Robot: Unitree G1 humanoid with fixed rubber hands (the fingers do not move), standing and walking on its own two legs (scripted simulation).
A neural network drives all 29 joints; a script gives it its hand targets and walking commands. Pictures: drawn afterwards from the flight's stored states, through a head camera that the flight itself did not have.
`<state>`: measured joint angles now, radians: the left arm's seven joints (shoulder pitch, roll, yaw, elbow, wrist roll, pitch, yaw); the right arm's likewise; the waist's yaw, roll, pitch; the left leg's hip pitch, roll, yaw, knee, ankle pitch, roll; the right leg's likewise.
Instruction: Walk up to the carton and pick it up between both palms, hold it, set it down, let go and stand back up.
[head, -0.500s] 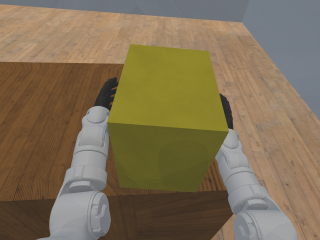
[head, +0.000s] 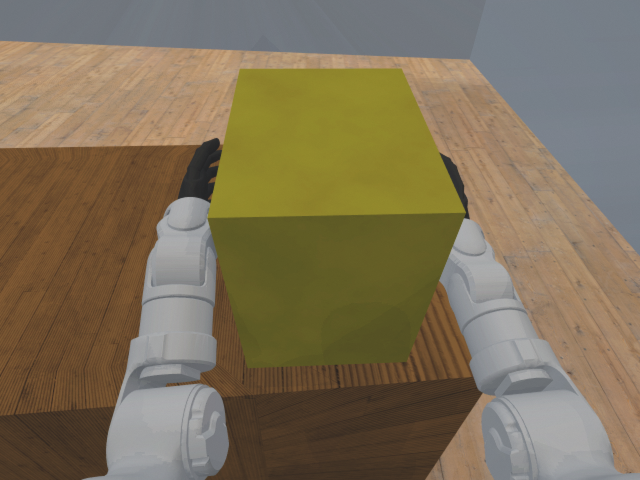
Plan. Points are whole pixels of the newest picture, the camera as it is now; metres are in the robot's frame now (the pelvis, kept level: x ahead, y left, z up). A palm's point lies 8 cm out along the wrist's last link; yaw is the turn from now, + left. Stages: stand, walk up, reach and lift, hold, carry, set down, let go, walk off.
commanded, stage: reach and lift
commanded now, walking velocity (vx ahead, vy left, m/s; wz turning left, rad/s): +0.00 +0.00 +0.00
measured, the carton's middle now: (324, 218) +0.42 -0.01 +0.15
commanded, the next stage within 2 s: hold in 1.38 s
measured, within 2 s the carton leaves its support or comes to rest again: neither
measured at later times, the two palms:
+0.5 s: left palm (183, 200) +0.38 +0.16 +0.21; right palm (449, 205) +0.37 -0.15 +0.20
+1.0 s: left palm (180, 191) +0.38 +0.16 +0.22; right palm (452, 188) +0.37 -0.15 +0.22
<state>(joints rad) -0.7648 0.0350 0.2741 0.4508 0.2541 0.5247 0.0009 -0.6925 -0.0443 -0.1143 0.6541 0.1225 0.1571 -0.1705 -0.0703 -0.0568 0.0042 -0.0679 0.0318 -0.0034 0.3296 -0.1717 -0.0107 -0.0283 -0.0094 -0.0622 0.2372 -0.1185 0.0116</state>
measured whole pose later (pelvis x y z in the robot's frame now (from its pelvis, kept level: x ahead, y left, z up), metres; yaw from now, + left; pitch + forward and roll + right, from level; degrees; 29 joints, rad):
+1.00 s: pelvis +0.00 +0.00 +0.00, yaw +1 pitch -7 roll -1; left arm -0.78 0.06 0.30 0.33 0.25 0.75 -0.01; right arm -0.82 -0.10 -0.05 0.64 0.25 0.38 -0.20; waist -0.10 -0.04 -0.03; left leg -0.06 0.03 -0.02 0.35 -0.18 -0.01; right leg -0.01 -0.01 -0.08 0.26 -0.13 0.01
